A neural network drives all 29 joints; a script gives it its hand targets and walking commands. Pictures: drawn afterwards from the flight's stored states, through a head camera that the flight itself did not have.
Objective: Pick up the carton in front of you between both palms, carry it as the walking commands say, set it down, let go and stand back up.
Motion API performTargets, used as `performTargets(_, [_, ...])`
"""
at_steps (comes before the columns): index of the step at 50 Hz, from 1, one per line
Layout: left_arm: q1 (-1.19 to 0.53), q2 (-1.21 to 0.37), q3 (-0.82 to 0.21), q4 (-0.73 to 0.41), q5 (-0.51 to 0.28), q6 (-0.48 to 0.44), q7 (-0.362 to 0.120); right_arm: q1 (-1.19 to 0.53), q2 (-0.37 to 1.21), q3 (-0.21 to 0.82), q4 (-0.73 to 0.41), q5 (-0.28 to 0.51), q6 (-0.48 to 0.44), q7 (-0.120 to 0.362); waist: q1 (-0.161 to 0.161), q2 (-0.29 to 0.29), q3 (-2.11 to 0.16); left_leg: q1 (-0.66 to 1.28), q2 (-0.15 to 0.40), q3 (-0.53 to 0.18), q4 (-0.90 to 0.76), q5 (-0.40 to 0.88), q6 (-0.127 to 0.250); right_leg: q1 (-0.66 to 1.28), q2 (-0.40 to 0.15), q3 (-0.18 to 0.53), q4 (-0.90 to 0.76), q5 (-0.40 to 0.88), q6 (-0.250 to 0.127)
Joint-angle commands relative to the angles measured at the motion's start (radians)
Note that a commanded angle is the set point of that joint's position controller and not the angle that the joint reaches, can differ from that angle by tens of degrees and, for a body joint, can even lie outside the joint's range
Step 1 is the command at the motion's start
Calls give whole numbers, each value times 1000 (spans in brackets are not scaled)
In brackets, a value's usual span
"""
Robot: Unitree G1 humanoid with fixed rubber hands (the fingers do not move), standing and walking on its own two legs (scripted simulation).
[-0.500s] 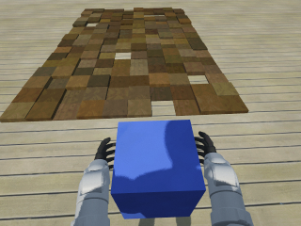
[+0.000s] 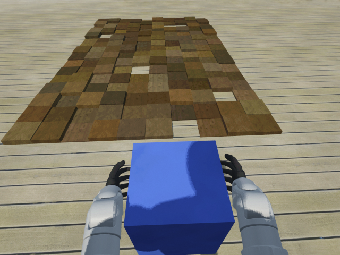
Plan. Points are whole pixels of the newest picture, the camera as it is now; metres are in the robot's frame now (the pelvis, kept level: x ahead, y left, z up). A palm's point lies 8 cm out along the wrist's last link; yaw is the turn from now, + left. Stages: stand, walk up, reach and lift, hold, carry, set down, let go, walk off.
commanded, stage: hold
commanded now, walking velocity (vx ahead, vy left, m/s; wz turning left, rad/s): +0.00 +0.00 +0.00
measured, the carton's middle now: (176, 200) +0.29 +0.00 -0.03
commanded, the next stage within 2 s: carry in 0.52 s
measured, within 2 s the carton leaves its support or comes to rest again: neither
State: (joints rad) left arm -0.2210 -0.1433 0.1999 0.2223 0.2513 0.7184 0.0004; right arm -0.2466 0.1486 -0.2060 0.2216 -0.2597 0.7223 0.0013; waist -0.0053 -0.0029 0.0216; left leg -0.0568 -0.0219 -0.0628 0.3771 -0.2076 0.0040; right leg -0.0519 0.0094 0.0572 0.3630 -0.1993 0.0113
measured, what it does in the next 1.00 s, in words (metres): walks ahead: right foot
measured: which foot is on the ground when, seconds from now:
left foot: down 0.00-0.94, up 0.96-1.00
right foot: down 0.00-0.74, up 0.76-0.92, down 0.94-1.00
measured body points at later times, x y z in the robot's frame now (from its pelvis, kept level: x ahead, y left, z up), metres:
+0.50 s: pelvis -0.01 +0.00 +0.00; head -0.05 +0.01 +0.45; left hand +0.29 +0.15 +0.04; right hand +0.30 -0.15 +0.05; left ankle +0.01 +0.12 -0.75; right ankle +0.01 -0.13 -0.75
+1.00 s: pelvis +0.12 +0.00 -0.01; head +0.10 +0.01 +0.44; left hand +0.41 +0.15 +0.07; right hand +0.40 -0.16 +0.08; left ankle +0.02 +0.11 -0.72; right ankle +0.12 -0.09 -0.75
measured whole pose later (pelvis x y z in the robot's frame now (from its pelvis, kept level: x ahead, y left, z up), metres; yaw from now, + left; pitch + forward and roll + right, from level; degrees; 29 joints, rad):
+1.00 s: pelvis +0.12 +0.00 -0.01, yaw +1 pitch +5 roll -2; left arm -0.18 -0.14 0.10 -0.25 0.11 1.14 0.08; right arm -0.16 0.13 -0.14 -0.32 -0.09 1.16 -0.10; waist -0.02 0.03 -0.15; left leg -0.30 0.05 0.05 0.79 -0.49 0.00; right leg -0.32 -0.02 -0.20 0.50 -0.24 -0.04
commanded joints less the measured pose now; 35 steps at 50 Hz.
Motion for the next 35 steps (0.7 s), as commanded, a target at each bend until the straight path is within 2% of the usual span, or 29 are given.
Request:
performTargets(1, [-483,-928,-562,-122,-266,-12,-219,-427,929,572,-86,262,-2,219,14,-9,-248,14,-62,-40,-47,250,2,116,69,33,-27,264,-10])
performTargets(3, [-496,-922,-546,-93,-254,3,-221,-433,909,548,-72,245,5,216,-19,11,-290,91,-58,-47,-47,218,4,74,66,31,-39,210,-15])
performTargets(4, [-448,-927,-517,-45,-238,10,-220,-433,894,543,-59,253,12,214,2,35,-211,45,-53,-43,-58,187,-4,75,63,38,-43,179,-21])
performTargets(5, [-473,-906,-497,-59,-220,17,-220,-426,879,502,-50,219,15,216,-5,33,-155,-15,-56,-36,-59,148,-8,97,61,33,-47,158,-26])
performTargets(6, [-480,-875,-490,-66,-201,19,-219,-456,883,484,-40,223,18,222,12,-22,-136,8,-57,-38,-73,113,5,48,68,27,-47,112,-9])
performTargets(7, [-532,-900,-484,-44,-211,13,-228,-471,897,497,-24,215,19,220,-2,33,-167,-31,-57,-32,-70,63,4,88,65,30,-45,84,-16])
performTargets(8, [-531,-872,-497,-51,-223,9,-233,-473,932,498,-6,227,21,224,5,-16,-132,-20,-53,-25,-61,51,13,51,64,29,-43,61,-7])
performTargets(9, [-574,-888,-480,-36,-216,9,-235,-513,907,477,21,217,14,232,3,16,-160,-14,-44,-34,-65,31,10,38,62,22,-47,32,-20])
performTargets(10, [-595,-922,-513,-49,-228,4,-230,-503,919,492,17,212,10,234,-28,-4,-150,-25,-46,-32,-58,44,5,39,66,18,-42,62,-25])
performTargets(11, [-592,-902,-497,-40,-220,7,-229,-525,928,495,13,239,12,231,-4,25,-173,8,-52,-24,-48,31,7,44,50,40,-36,60,-18])
performTargets(12, [-599,-911,-492,-19,-225,4,-233,-535,936,486,43,219,11,232,-2,-20,-204,37,-40,-38,-49,65,17,25,65,15,-33,64,-15])
performTargets(13, [-553,-900,-498,-25,-222,8,-232,-518,933,517,10,251,12,231,28,26,-169,1,-55,-17,-45,104,11,52,56,22,-39,102,-12])
performTargets(14, [-575,-917,-483,-29,-217,8,-234,-522,916,496,-25,226,7,229,-8,18,-205,-15,-56,-29,-51,123,6,86,65,25,-32,132,-13])
performTargets(15, [-540,-909,-495,-25,-210,10,-228,-526,930,498,-7,224,13,226,10,-9,-205,33,-53,-38,-54,108,15,63,72,18,-20,113,-8])
performTargets(16, [-542,-933,-491,-12,-234,11,-229,-490,908,476,14,220,11,227,-5,-9,-196,11,-53,-40,-47,128,3,76,70,20,-31,111,-19])
performTargets(18, [-560,-918,-482,-30,-213,6,-225,-523,914,483,-3,220,9,224,11,-3,-190,4,-55,-36,-44,117,8,78,57,37,-27,120,-14])
performTargets(19, [-580,-934,-502,-40,-233,4,-228,-512,913,500,-13,227,9,225,-19,13,-191,18,-52,-33,-52,102,8,53,68,21,-28,109,-19])
performTargets(20, [-584,-931,-507,-38,-247,4,-229,-507,932,502,-3,227,8,220,-4,-11,-207,29,-47,-42,-36,131,14,53,61,26,-20,131,-18])
performTargets(21, [-563,-952,-533,-72,-252,3,-230,-492,926,547,-64,240,5,221,-6,12,-216,2,-61,-22,-40,142,0,87,65,21,-23,155,-13])
performTargets(22, [-538,-920,-503,-56,-237,11,-228,-497,905,503,-32,244,11,227,2,31,-223,28,-51,-38,-46,146,4,65,59,19,-27,142,-14])
performTargets(24, [-549,-918,-486,-16,-223,11,-222,-510,914,479,7,219,16,228,-10,-12,-197,17,-42,-43,-47,135,11,65,70,20,-16,139,-14])
performTargets(25, [-544,-925,-525,-57,-233,11,-222,-472,923,527,-26,233,4,234,7,20,-194,24,-59,-39,-55,129,9,54,66,25,-22,149,-16])
performTargets(26, [-560,-897,-505,-31,-246,14,-222,-531,881,511,-35,236,10,231,13,33,-244,-98,119,-9,-14,-74,17,-47,-119,5,30,-40,-24])
performTargets(27, [-628,-893,-550,-99,-260,11,-220,-506,901,497,-12,228,14,228,12,30,-214,-153,106,-52,-39,-311,21,-107,-98,44,-1,-304,-39])
performTargets(28, [-583,-897,-549,-66,-264,23,-218,-514,901,537,-32,245,18,223,13,-26,-220,-226,91,-44,-25,-461,21,-123,-115,96,-32,-512,-60])
performTargets(31, [-613,-907,-607,-143,-313,40,-204,-561,905,601,-120,291,44,210,11,-74,-260,-251,71,35,135,-249,10,-120,-173,145,-57,-373,-82])
performTargets(32, [-531,-890,-617,-156,-304,70,-198,-562,902,637,-156,325,66,210,16,-77,-271,-276,52,66,155,-278,4,-137,-187,170,-74,-407,-95])
performTargets(34, [-583,-899,-672,-221,-353,107,-187,-560,917,693,-219,356,110,204,15,-135,-278,-257,32,99,130,-278,4,-170,-190,168,-95,-442,-109])
performTargets(35, [-583,-886,-694,-246,-363,140,-181,-598,906,721,-247,391,136,200,8,-115,-255,-215,48,96,82,-266,10,-230,-173,115,-64,-437,-95])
